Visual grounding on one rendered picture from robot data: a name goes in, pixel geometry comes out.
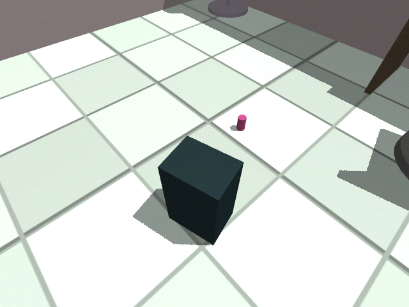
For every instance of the coat stand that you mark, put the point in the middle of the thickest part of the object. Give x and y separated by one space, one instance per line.
227 8

